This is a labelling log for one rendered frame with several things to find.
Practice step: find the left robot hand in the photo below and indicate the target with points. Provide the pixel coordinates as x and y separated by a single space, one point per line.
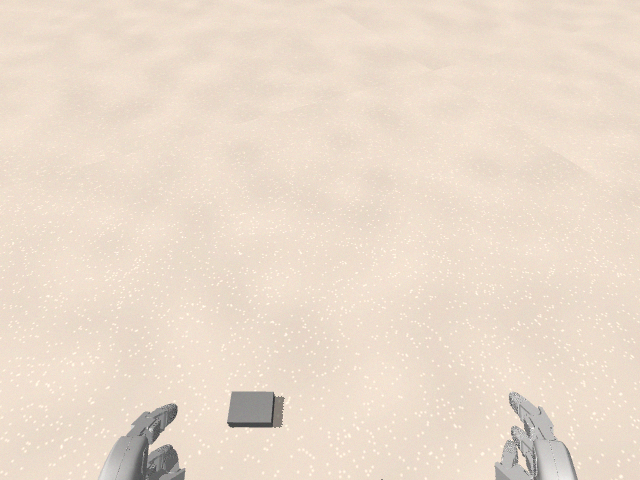
129 459

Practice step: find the small box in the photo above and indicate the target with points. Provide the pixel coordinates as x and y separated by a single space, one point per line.
251 409

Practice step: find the right robot hand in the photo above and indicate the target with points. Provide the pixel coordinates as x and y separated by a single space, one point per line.
546 457

